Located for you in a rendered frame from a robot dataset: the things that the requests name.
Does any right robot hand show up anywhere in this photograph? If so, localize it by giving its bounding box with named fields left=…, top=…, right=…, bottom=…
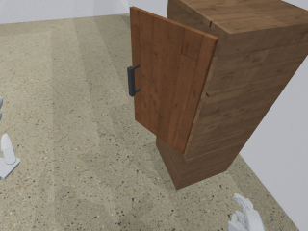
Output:
left=228, top=193, right=266, bottom=231

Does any handle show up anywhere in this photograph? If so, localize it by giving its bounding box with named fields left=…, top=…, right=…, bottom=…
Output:
left=127, top=64, right=141, bottom=97

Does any cupboard door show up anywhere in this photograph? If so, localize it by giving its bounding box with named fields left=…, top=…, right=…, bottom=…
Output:
left=129, top=6, right=219, bottom=155

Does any left robot hand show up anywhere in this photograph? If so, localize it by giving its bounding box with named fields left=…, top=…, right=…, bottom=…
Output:
left=0, top=96, right=20, bottom=181

